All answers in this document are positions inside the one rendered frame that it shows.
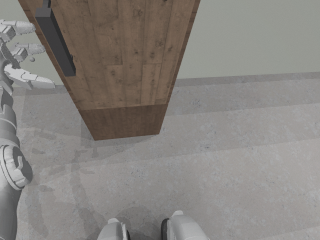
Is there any left robot forearm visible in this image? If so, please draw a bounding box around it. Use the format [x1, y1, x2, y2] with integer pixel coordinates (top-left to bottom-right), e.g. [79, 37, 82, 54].
[0, 75, 20, 149]

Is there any cupboard door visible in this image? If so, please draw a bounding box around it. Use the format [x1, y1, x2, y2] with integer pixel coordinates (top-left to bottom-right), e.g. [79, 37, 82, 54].
[25, 0, 195, 110]

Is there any robot left upper arm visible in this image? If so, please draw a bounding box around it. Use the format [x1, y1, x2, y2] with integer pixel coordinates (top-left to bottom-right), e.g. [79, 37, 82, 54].
[0, 145, 33, 240]

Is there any right robot shin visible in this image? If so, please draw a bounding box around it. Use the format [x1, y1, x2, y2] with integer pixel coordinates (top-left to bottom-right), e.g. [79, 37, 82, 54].
[167, 210, 183, 240]

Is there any robot shin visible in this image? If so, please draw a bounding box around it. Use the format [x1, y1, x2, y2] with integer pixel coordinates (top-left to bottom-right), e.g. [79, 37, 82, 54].
[167, 210, 183, 240]
[107, 218, 119, 224]

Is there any left robot shin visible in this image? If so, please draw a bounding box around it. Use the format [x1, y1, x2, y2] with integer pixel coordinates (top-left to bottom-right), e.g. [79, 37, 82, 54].
[107, 218, 119, 224]

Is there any left robot hand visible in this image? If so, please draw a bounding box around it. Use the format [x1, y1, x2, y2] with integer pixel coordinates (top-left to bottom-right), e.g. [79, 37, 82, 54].
[0, 19, 56, 90]

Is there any handle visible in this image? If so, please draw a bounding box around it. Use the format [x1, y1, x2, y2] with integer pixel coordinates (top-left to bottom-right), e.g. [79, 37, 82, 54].
[35, 0, 76, 77]

